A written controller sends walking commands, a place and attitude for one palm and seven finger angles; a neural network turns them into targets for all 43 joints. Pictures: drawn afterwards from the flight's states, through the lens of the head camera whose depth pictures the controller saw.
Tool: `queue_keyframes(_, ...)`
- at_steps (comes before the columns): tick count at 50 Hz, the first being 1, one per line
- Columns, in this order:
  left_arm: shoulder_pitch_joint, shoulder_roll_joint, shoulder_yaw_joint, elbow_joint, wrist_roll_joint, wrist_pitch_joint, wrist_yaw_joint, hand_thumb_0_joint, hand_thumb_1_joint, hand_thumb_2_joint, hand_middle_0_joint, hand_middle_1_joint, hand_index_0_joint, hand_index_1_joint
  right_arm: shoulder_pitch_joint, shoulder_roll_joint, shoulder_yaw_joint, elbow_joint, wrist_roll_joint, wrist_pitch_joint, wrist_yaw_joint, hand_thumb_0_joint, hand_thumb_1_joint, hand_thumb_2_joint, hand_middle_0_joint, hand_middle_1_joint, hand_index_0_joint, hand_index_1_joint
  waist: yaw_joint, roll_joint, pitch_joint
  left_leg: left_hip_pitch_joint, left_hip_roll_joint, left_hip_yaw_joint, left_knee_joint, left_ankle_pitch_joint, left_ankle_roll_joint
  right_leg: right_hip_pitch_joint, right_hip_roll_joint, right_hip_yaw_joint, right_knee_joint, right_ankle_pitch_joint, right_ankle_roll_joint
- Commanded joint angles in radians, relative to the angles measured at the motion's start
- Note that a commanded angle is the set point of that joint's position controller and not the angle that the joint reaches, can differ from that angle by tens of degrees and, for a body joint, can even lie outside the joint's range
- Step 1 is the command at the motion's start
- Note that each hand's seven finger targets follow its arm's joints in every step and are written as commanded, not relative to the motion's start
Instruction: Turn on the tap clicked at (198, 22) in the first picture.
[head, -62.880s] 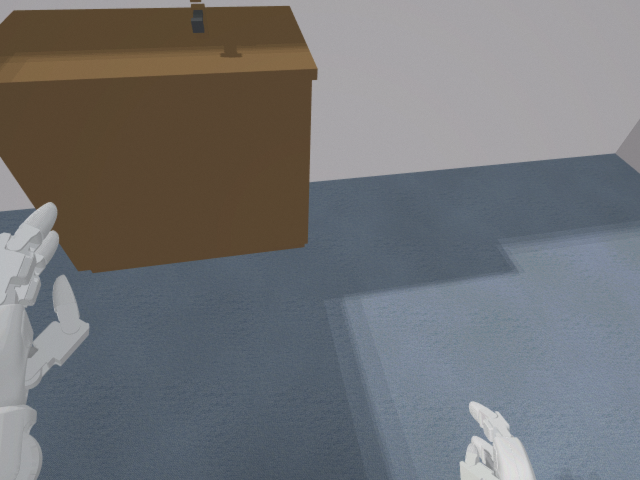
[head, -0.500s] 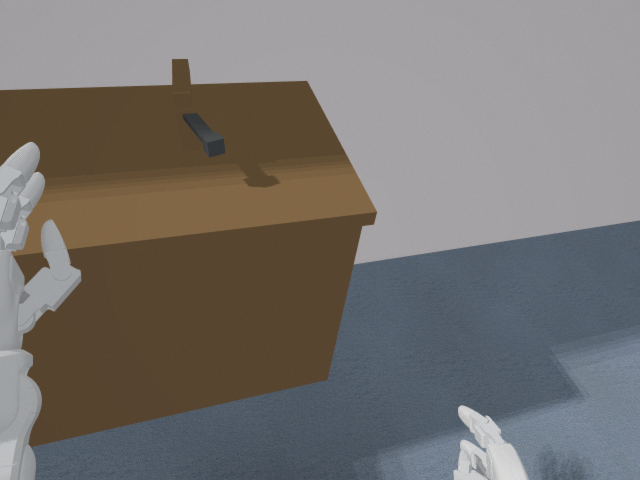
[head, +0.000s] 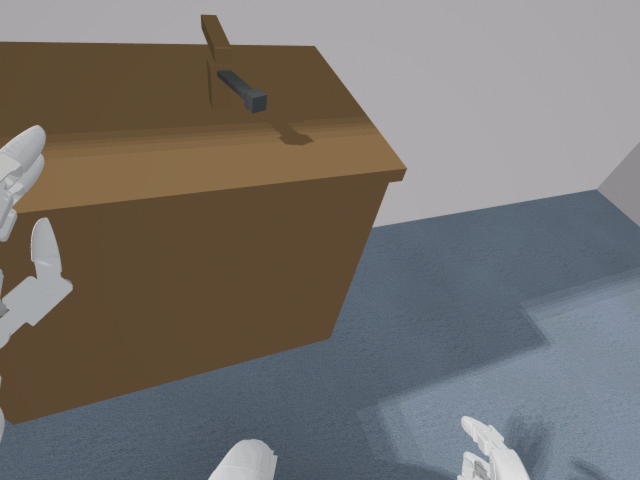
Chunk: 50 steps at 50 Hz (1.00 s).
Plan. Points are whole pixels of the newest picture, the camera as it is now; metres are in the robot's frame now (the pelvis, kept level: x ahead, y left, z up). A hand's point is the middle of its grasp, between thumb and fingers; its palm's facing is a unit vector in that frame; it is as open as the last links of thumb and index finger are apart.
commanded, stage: come to a stop and stand still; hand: left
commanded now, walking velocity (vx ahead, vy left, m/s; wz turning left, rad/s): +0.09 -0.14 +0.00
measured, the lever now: (255, 100) +0.64 +0.19 +0.13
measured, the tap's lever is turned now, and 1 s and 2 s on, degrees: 19 19 19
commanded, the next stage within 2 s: look again from close up in 0.34 s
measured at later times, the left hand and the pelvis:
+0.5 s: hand out of the picture +0.17 +0.30 +0.19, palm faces +0.46 -0.77 -0.45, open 7.4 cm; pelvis -0.03 +0.03 +0.01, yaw +1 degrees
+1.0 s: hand (65, 287) +0.21 +0.26 +0.18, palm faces +0.43 -0.78 -0.46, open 7.4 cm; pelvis +0.01 +0.01 +0.01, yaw +1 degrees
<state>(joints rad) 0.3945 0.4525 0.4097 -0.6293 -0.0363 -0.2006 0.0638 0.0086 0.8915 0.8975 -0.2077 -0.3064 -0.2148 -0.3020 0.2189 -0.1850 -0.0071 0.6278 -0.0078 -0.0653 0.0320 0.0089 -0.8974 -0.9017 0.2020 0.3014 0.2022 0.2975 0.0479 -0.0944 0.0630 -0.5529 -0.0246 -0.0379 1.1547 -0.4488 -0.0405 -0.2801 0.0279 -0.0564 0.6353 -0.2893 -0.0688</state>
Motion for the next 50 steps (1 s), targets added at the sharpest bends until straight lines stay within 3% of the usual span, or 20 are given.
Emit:
queue_keyframes(1, -0.271, 0.074, 0.025, -0.028, -0.005, -0.003, 0.013, 0.0, 0.9, 0.9, -0.2, -0.3, -0.2, -0.3, -0.096, -0.14, -0.057, -0.133, 0.008, -0.072, -0.048, 0.0, -0.9, -0.9, 0.2, 0.3, 0.2, 0.3, -0.083, 0.22, -0.029, 0.472, 0.019, 0.086, -0.512, 0.068, 0.032, -0.396, -0.126, 0.077, -0.065, -0.472, -0.069)
queue_keyframes(2, -0.304, 0.081, 0.014, -0.05, 0.008, -0.008, 0.01, 0.0, 0.9, 0.9, -0.2, -0.3, -0.2, -0.3, -0.063, -0.163, -0.051, -0.114, 0.003, -0.088, -0.052, 0.0, -0.9, -0.9, 0.2, 0.3, 0.2, 0.3, -0.079, 0.475, -0.049, 0.531, 0.056, -0.017, -0.694, -0.039, 0.033, -0.426, -0.01, -0.025, 0.247, -0.419, -0.031)
queue_keyframes(3, -0.352, 0.077, 0.004, -0.136, -0.001, -0.03, 0.015, 0.0, 0.9, 0.9, -0.2, -0.3, -0.2, -0.3, -0.085, -0.177, -0.06, -0.146, -0.005, -0.106, -0.045, 0.0, -0.9, -0.9, 0.2, 0.3, 0.2, 0.3, -0.066, 0.741, -0.049, 0.454, 0.278, -0.448, -0.91, -0.128, 0.091, -0.473, 0.092, -0.042, 0.562, -0.429, 0.028)
queue_keyframes(4, -0.403, 0.128, 0.025, -0.202, 0.004, -0.062, 0.011, 0.0, 0.9, 0.9, -0.2, -0.3, -0.2, -0.3, -0.097, -0.144, -0.057, -0.152, -0.008, -0.129, -0.036, 0.0, -0.9, -0.9, 0.2, 0.3, 0.2, 0.3, -0.063, 0.619, -0.002, 0.309, 0.363, -0.643, -1.009, -0.245, 0.157, -0.451, 0.092, 0.106, 0.682, -0.309, 0.032)
queue_keyframes(5, -0.336, 0.154, 0.088, -0.19, 0.02, -0.076, 0.007, 0.0, 0.9, 0.9, -0.2, -0.3, -0.2, -0.3, -0.109, -0.15, -0.078, -0.175, 0.006, -0.147, -0.032, 0.0, -0.9, -0.9, 0.2, 0.3, 0.2, 0.3, -0.024, 0.38, -0.011, 0.283, 0.356, -0.496, -0.997, -0.139, 0.219, -0.407, 0.043, 0.109, 0.703, -0.162, 0.049)
queue_keyframes(6, -0.323, 0.21, 0.114, -0.241, 0.003, -0.073, -0.008, 0.0, 0.9, 0.9, -0.2, -0.3, -0.2, -0.3, -0.07, -0.129, -0.065, -0.154, 0.002, -0.163, -0.01, 0.0, -0.9, -0.9, 0.2, 0.3, 0.2, 0.3, -0.046, 0.304, -0.059, 0.265, 0.338, -0.569, -1.018, -0.267, 0.178, -0.387, 0.048, 0.128, 0.76, -0.16, 0.063)
queue_keyframes(12, -0.046, 0.136, 0.088, -0.303, -0.007, -0.05, 0.007, 0.0, 0.9, 0.9, -0.2, -0.3, -0.2, -0.3, -0.071, -0.14, -0.077, -0.196, -0.008, -0.137, 0.004, 0.0, -0.9, -0.9, 0.2, 0.3, 0.2, 0.3, -0.006, 0.359, -0.173, 0.282, 0.229, -0.177, -1.001, -0.147, 0.034, -0.146, 0.031, -0.001, 0.393, 0.002, 0.045)
queue_keyframes(17, 0.006, 0.112, 0.1, 0.006, -0.011, 0.01, 0.032, 0.0, 0.9, 0.9, -0.2, -0.3, -0.2, -0.3, -0.048, -0.116, -0.051, -0.177, -0.021, -0.09, -0.056, 0.0, -0.9, -0.9, 0.2, 0.3, 0.2, 0.3, -0.014, 0.383, -0.139, 0.154, 0.215, -0.064, -1.004, -0.204, 0.011, 0.201, 0.121, -0.153, -0.096, -0.178, 0.01)
queue_keyframes(20, -0.027, 0.114, 0.059, 0.091, -0.002, 0.044, 0.03, 0.0, 0.9, 0.9, -0.2, -0.3, -0.2, -0.3, -0.035, -0.116, -0.053, -0.144, -0.015, -0.075, -0.064, 0.0, -0.9, -0.9, 0.2, 0.3, 0.2, 0.3, -0.015, 0.016, -0.143, 0.053, 0.06, 0.094, -0.473, -0.061, 0.017, 0.276, -0.077, 0.103, -0.354, -0.196, -0.084)
queue_keyframes(21, -0.058, 0.097, 0.023, 0.081, -0.002, 0.045, 0.03, 0.0, 0.9, 0.9, -0.2, -0.3, -0.2, -0.3, -0.045, -0.11, -0.047, -0.156, 0.002, -0.069, -0.059, 0.0, -0.9, -0.9, 0.2, 0.3, 0.2, 0.3, -0.015, -0.144, -0.091, -0.048, -0.001, 0.074, -0.174, -0.022, 0.025, 0.167, -0.284, 0.396, -0.455, -0.25, -0.16)
queue_keyframes(22, -0.162, 0.12, 0.036, 0.013, -0.014, 0.027, 0.037, 0.0, 0.9, 0.9, -0.2, -0.3, -0.2, -0.3, -0.091, -0.112, -0.028, -0.157, 0.016, -0.069, -0.057, 0.0, -0.9, -0.9, 0.2, 0.3, 0.2, 0.3, -0.021, -0.102, -0.026, -0.131, 0.022, 0.029, 0.022, -0.003, 0.02, 0.104, -0.346, 0.435, -0.478, -0.089, -0.186)
queue_keyframes(25, -0.191, 0.013, -0.06, 0.023, -0.011, -0.003, 0.042, 0.0, 0.9, 0.9, -0.2, -0.3, -0.2, -0.3, -0.091, -0.142, -0.037, -0.143, 0.018, -0.117, -0.052, 0.0, -0.9, -0.9, 0.2, 0.3, 0.2, 0.3, -0.051, -0.116, -0.071, -0.098, 0.074, -0.001, -0.102, 0.11, 0.016, 0.178, -0.292, 0.31, -0.355, 0.132, -0.169)
queue_keyframes(30, -0.18, 0.11, 0.041, -0.128, -0.004, -0.044, 0.083, 0.0, 0.9, 0.9, -0.2, -0.3, -0.2, -0.3, -0.11, -0.108, -0.021, -0.136, 0.005, -0.138, -0.074, 0.0, -0.9, -0.9, 0.2, 0.3, 0.2, 0.3, -0.034, 0.134, -0.118, 0.391, 0.011, 0.132, -0.653, 0.327, 0.055, 0.061, -0.166, 0.095, -0.137, 0.303, -0.038)
queue_keyframes(33, -0.166, 0.139, 0.092, -0.192, -0.009, -0.07, 0.093, 0.0, 0.9, 0.9, -0.2, -0.3, -0.2, -0.3, -0.107, -0.139, -0.04, -0.175, 0.01, -0.14, -0.064, 0.0, -0.9, -0.9, 0.2, 0.3, 0.2, 0.3, -0.022, 0.366, -0.201, 0.584, 0.275, -0.237, -0.754, 0.674, 0.191, -0.11, -0.012, 0.058, 0.164, -0.067, 0.08)
queue_keyframes(36, -0.098, 0.186, 0.164, -0.154, -0.011, -0.065, 0.082, 0.0, 0.9, 0.9, -0.2, -0.3, -0.2, -0.3, -0.106, -0.123, -0.034, -0.178, 0.0, -0.146, -0.054, 0.0, -0.9, -0.9, 0.2, 0.3, 0.2, 0.3, -0.015, 0.415, -0.139, 0.434, 0.272, -0.209, -0.775, 0.653, 0.187, -0.02, -0.029, 0.061, 0.003, -0.146, 0.061)
queue_keyframes(38, -0.038, 0.162, 0.16, -0.12, 0.002, -0.072, 0.077, 0.0, 0.9, 0.9, -0.2, -0.3, -0.2, -0.3, -0.099, -0.121, -0.032, -0.186, 0.017, -0.138, -0.042, 0.0, -0.9, -0.9, 0.2, 0.3, 0.2, 0.3, -0.009, 0.323, -0.162, 0.286, 0.199, -0.071, -0.683, 0.486, 0.125, 0.194, -0.041, 0.07, -0.22, 0.06, 0.063)
queue_keyframes(41, 0.125, 0.05, 0.092, 0.01, -0.031, -0.044, 0.064, 0.0, 0.9, 0.9, -0.2, -0.3, -0.2, -0.3, -0.085, -0.118, -0.051, -0.207, 0.034, -0.119, -0.028, 0.0, -0.9, -0.9, 0.2, 0.3, 0.2, 0.3, -0.028, -0.122, -0.116, 0.117, 0.02, 0.064, -0.373, 0.17, 0.028, 0.207, -0.25, 0.375, -0.328, 0.511, 0.003)
queue_keyframes(47, -0.028, 0.075, 0.063, 0.072, -0.022, -0.035, 0.073, 0.0, 0.9, 0.9, -0.2, -0.3, -0.2, -0.3, -0.077, -0.104, -0.011, -0.159, 0.016, -0.095, -0.062, 0.0, -0.9, -0.9, 0.2, 0.3, 0.2, 0.3, -0.041, 0.004, -0.202, 0.308, 0.037, 0.132, -0.63, 0.272, 0.07, 0.199, -0.152, 0.148, -0.093, 0.468, -0.022)
queue_keyframes(48, -0.047, 0.074, 0.054, 0.056, -0.024, -0.031, 0.074, 0.0, 0.9, 0.9, -0.2, -0.3, -0.2, -0.3, -0.071, -0.119, -0.024, -0.16, 0.012, -0.09, -0.07, 0.0, -0.9, -0.9, 0.2, 0.3, 0.2, 0.3, -0.047, 0.024, -0.228, 0.458, 0.066, 0.102, -0.66, 0.373, 0.096, 0.104, -0.118, 0.108, -0.02, 0.415, 0.01)
queue_keyframes(50, -0.128, 0.078, 0.031, -0.034, -0.025, -0.038, 0.074, 0.0, 0.9, 0.9, -0.2, -0.3, -0.2, -0.3, -0.065, -0.156, -0.045, -0.176, 0.02, -0.077, -0.077, 0.0, -0.9, -0.9, 0.2, 0.3, 0.2, 0.3, -0.064, 0.222, -0.248, 0.706, 0.306, -0.28, -0.722, 0.485, 0.252, -0.231, -0.017, 0.058, 0.258, 0.04, 0.096)
